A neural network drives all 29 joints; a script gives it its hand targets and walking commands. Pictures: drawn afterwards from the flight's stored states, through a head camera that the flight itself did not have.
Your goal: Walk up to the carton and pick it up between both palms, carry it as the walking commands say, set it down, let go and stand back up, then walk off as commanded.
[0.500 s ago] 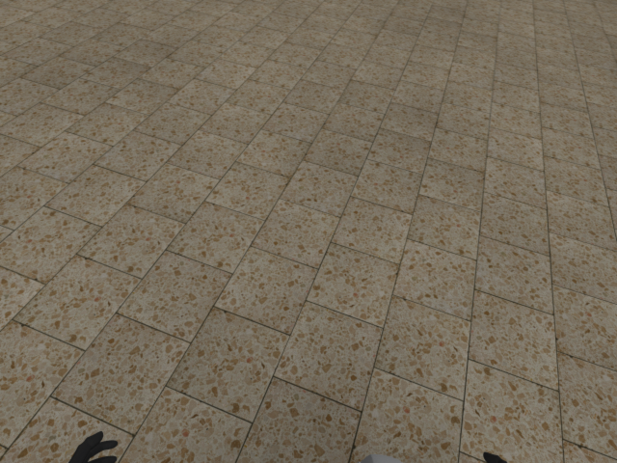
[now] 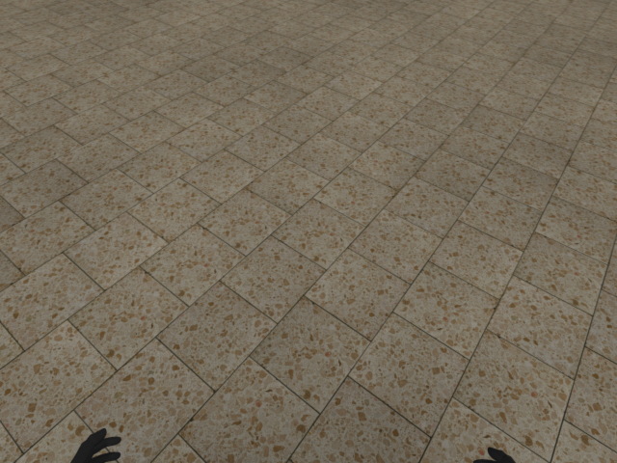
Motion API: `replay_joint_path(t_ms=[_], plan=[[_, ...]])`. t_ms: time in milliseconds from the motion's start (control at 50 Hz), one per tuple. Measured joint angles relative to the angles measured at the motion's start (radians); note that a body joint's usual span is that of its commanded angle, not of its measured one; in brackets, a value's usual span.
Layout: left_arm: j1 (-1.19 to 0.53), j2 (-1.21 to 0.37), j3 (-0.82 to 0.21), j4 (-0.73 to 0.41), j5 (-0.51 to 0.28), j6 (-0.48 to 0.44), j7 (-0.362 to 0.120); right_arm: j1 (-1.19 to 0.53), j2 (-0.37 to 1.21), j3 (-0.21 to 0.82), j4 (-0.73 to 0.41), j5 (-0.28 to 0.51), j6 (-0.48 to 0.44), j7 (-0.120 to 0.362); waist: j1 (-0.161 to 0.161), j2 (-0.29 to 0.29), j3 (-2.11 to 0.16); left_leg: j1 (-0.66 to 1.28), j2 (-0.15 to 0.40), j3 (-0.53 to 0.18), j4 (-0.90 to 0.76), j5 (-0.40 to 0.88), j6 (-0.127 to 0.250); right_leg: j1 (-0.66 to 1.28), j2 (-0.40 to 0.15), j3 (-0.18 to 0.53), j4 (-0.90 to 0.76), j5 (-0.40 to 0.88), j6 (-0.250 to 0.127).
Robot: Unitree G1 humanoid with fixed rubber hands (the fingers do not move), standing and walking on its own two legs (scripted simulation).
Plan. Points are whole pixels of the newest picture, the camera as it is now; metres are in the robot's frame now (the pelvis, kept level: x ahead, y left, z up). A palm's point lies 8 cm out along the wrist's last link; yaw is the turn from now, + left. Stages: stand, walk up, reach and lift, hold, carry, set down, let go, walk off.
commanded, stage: walk off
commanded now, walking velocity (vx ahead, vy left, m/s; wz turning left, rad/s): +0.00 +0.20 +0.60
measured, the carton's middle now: out of the picture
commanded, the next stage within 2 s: stand in 0.82 s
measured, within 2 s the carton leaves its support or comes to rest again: neither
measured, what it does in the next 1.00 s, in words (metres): steps to the left, turning left: right foot, then left foot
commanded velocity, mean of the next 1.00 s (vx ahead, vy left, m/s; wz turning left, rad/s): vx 0.00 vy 0.16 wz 0.48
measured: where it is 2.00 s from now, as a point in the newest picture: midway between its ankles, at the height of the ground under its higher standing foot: outside the picture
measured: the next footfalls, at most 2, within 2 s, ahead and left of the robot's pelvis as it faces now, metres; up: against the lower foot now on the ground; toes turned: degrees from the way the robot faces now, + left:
right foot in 0.38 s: +0.04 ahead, -0.10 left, +0.00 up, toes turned +4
left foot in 0.74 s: -0.05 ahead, +0.21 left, +0.00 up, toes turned +28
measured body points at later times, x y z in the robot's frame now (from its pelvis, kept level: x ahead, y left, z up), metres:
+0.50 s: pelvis -0.04 +0.02 +0.02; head -0.01 +0.00 +0.47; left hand +0.01 +0.34 -0.06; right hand +0.12 -0.21 -0.12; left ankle -0.04 +0.15 -0.66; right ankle +0.00 -0.10 -0.72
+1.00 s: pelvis -0.09 +0.10 +0.01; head -0.06 +0.15 +0.46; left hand -0.11 +0.42 -0.10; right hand +0.14 -0.09 -0.10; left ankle -0.09 +0.19 -0.72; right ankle -0.03 -0.06 -0.64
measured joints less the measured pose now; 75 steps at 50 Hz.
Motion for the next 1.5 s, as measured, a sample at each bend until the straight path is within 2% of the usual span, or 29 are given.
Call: replay_joint_path(t_ms=[40, 80, 140, 200, 280, 340, 380, 400, 420, 460, 500, 540, 620, 680, 720, 740, 780, 820, 880, 960, 1080, 1220, 1260, 1280, 1320, 1360, 1420, 1500], plan=[[-0.012, 0.008, 0.000, 0.002, 0.000, 0.016, -0.006, -0.001, 0.014, 0.000, 0.010, 0.000, -0.007, 0.000, -0.005, -0.036, 0.008, -0.020, -0.027, -0.004, 0.022, 0.022, 0.046, -0.078, 0.002, 0.072, 0.195, -0.194, 0.000], [-0.018, 0.007, 0.000, 0.001, 0.000, 0.032, -0.009, -0.001, 0.025, 0.000, 0.024, 0.000, -0.007, 0.000, -0.012, -0.053, 0.007, -0.027, -0.048, -0.019, 0.011, 0.033, 0.079, -0.157, 0.038, 0.131, 0.392, -0.270, 0.000], [-0.030, 0.008, 0.000, -0.001, 0.000, 0.034, -0.010, -0.001, 0.025, 0.000, 0.026, 0.000, -0.009, -0.001, -0.018, -0.054, 0.006, -0.025, -0.073, -0.042, -0.061, 0.087, 0.094, -0.226, 0.070, 0.151, 0.507, -0.207, 0.000], [-0.033, 0.009, 0.000, -0.001, 0.000, 0.034, -0.009, -0.001, 0.025, 0.000, 0.021, 0.000, -0.011, -0.003, -0.019, -0.051, 0.005, -0.025, -0.106, -0.060, -0.104, 0.125, 0.107, -0.235, 0.084, 0.174, 0.513, -0.159, 0.000], [-0.033, 0.010, 0.000, -0.001, 0.000, 0.036, 0.002, -0.001, 0.025, 0.000, 0.014, 0.000, -0.011, -0.004, -0.018, -0.047, 0.004, -0.033, -0.154, -0.074, -0.131, 0.154, 0.120, -0.204, 0.108, 0.205, 0.418, -0.189, 0.000], [-0.032, 0.007, 0.000, -0.002, 0.000, 0.036, 0.015, -0.001, 0.025, 0.001, 0.014, 0.000, -0.010, -0.004, -0.020, -0.018, 0.003, -0.041, -0.171, -0.093, -0.143, 0.175, 0.123, -0.134, 0.142, 0.205, 0.204, -0.207, 0.000], [-0.028, 0.005, 0.000, 0.000, 0.000, 0.029, 0.019, 0.000, 0.024, 0.001, 0.019, 0.000, -0.009, -0.004, -0.018, -0.005, 0.003, -0.042, -0.189, -0.109, -0.147, 0.187, 0.116, -0.050, 0.151, 0.194, -0.002, -0.108, -0.004], [-0.020, 0.003, 0.000, 0.002, 0.000, 0.026, 0.019, -0.001, 0.024, 0.000, 0.023, 0.000, -0.009, -0.004, -0.015, 0.003, 0.004, -0.047, -0.196, -0.118, -0.124, 0.134, 0.107, -0.039, 0.149, 0.188, -0.031, -0.026, -0.016], [-0.009, 0.003, 0.000, 0.003, 0.000, 0.025, 0.020, -0.001, 0.025, 0.000, 0.024, 0.000, -0.006, -0.004, -0.012, 0.004, 0.005, -0.065, -0.199, -0.113, -0.057, 0.051, 0.092, -0.034, 0.140, 0.182, -0.033, 0.002, -0.029], [0.003, 0.003, 0.001, 0.008, 0.000, 0.025, 0.025, -0.001, 0.022, 0.000, 0.018, 0.000, 0.001, -0.004, -0.008, 0.001, 0.005, -0.128, -0.192, -0.103, 0.135, -0.004, 0.070, -0.020, 0.117, 0.162, -0.059, 0.018, -0.045], [0.003, 0.003, 0.000, 0.009, 0.000, 0.024, 0.028, -0.001, 0.012, 0.000, 0.016, 0.000, 0.002, 0.006, -0.008, 0.003, 0.005, -0.174, -0.166, -0.104, 0.294, 0.012, 0.053, -0.006, 0.099, 0.138, -0.101, 0.037, -0.046], [0.003, 0.003, 0.000, 0.009, 0.000, 0.013, 0.029, 0.000, 0.008, 0.000, 0.015, 0.000, 0.002, 0.011, -0.010, 0.004, 0.004, -0.183, -0.126, -0.103, 0.365, 0.028, 0.035, -0.003, 0.086, 0.122, -0.122, 0.050, -0.042], [0.003, 0.000, 0.000, 0.009, 0.000, 0.002, 0.023, 0.000, 0.008, 0.001, 0.013, 0.000, 0.006, 0.013, -0.013, 0.024, 0.004, -0.151, -0.046, -0.100, 0.307, 0.006, 0.009, -0.002, 0.069, 0.071, -0.125, 0.052, -0.023], [0.004, -0.001, 0.000, 0.009, 0.000, 0.001, 0.013, 0.000, 0.009, 0.001, 0.010, 0.000, 0.006, 0.013, -0.010, 0.024, 0.004, -0.103, -0.016, -0.066, 0.149, -0.041, -0.001, -0.001, 0.045, 0.025, -0.113, 0.047, -0.003], [0.005, 0.002, 0.000, 0.009, 0.000, -0.001, 0.001, 0.000, 0.009, 0.001, 0.009, 0.000, 0.001, 0.013, 0.003, 0.017, 0.005, -0.042, -0.014, -0.036, 0.010, -0.024, -0.001, -0.003, 0.024, 0.007, -0.076, 0.030, 0.016], [0.006, 0.010, 0.000, 0.010, 0.000, -0.003, -0.006, 0.000, 0.012, 0.001, 0.007, 0.000, -0.009, 0.013, 0.003, 0.005, 0.009, -0.022, -0.025, -0.031, -0.042, 0.061, 0.018, -0.016, 0.006, 0.009, -0.027, 0.010, 0.018], [0.006, 0.026, 0.000, 0.011, 0.000, 0.006, -0.014, 0.000, 0.034, 0.000, 0.012, 0.000, -0.021, 0.013, 0.004, -0.038, 0.012, -0.028, -0.056, -0.034, -0.025, 0.062, 0.065, -0.088, 0.011, 0.093, 0.186, -0.190, 0.019], [0.004, 0.024, 0.000, 0.010, 0.000, 0.019, -0.014, 0.000, 0.035, 0.000, 0.012, 0.000, -0.024, 0.013, -0.005, -0.044, 0.012, -0.026, -0.069, -0.055, -0.042, 0.052, 0.093, -0.155, 0.046, 0.135, 0.370, -0.266, 0.019], [-0.005, 0.024, 0.000, 0.009, 0.000, 0.026, -0.011, 0.000, 0.032, 0.000, 0.010, 0.000, -0.025, -0.001, -0.007, -0.050, 0.011, -0.020, -0.092, -0.074, -0.099, 0.086, 0.108, -0.217, 0.068, 0.159, 0.480, -0.223, 0.019], [-0.025, 0.024, 0.000, 0.009, 0.000, 0.028, -0.014, 0.000, 0.032, 0.001, 0.015, 0.000, -0.033, -0.010, -0.007, -0.053, 0.010, -0.016, -0.124, -0.090, -0.143, 0.125, 0.121, -0.242, 0.090, 0.196, 0.486, -0.191, 0.019], [-0.029, 0.024, 0.000, 0.009, 0.000, 0.036, -0.015, 0.000, 0.039, 0.001, 0.024, 0.000, -0.051, -0.015, -0.005, -0.050, 0.010, 0.000, -0.143, -0.091, -0.184, 0.157, 0.126, -0.234, 0.118, 0.223, 0.418, -0.154, 0.019], [-0.032, 0.009, 0.000, 0.008, 0.000, 0.037, -0.015, 0.000, 0.040, 0.001, 0.047, 0.000, -0.048, -0.022, -0.011, -0.014, 0.008, -0.001, -0.144, -0.107, -0.203, 0.184, 0.111, -0.103, 0.166, 0.226, 0.117, -0.140, 0.012], [-0.030, 0.005, 0.000, 0.008, 0.000, 0.032, -0.015, 0.000, 0.041, 0.001, 0.061, 0.000, -0.046, -0.022, -0.007, -0.015, 0.008, -0.001, -0.149, -0.110, -0.203, 0.188, 0.098, -0.020, 0.175, 0.211, -0.048, -0.079, 0.000], [-0.029, -0.001, 0.000, 0.010, 0.000, 0.026, -0.015, 0.000, 0.039, 0.001, 0.066, 0.000, -0.044, -0.022, -0.005, -0.011, 0.010, -0.001, -0.149, -0.113, -0.203, 0.189, 0.090, -0.004, 0.180, 0.208, -0.090, -0.016, -0.022], [-0.023, -0.022, 0.000, 0.013, 0.000, 0.019, -0.015, 0.000, 0.037, 0.001, 0.081, 0.000, -0.042, -0.022, 0.000, -0.001, 0.010, -0.004, -0.150, -0.119, -0.168, 0.097, 0.087, 0.001, 0.181, 0.199, -0.096, 0.017, -0.064], [-0.022, -0.042, 0.000, 0.012, 0.000, 0.009, -0.016, 0.000, 0.037, 0.001, 0.081, 0.000, -0.041, -0.022, 0.015, 0.005, 0.010, -0.016, -0.149, -0.120, -0.073, 0.031, 0.087, 0.003, 0.180, 0.203, -0.109, 0.022, -0.084], [-0.024, -0.055, 0.000, 0.012, 0.000, -0.016, -0.016, 0.000, 0.041, 0.001, 0.081, 0.000, -0.041, -0.022, 0.009, 0.009, 0.009, -0.006, -0.145, -0.124, 0.003, 0.015, 0.087, 0.007, 0.181, 0.195, -0.132, 0.032, -0.091], [-0.034, -0.071, 0.000, 0.013, 0.000, -0.032, -0.022, 0.001, 0.042, 0.001, 0.096, 0.000, -0.041, -0.022, 0.004, 0.012, 0.009, 0.057, -0.137, -0.115, -0.061, -0.026, 0.087, 0.007, 0.182, 0.157, -0.126, 0.025, -0.093]])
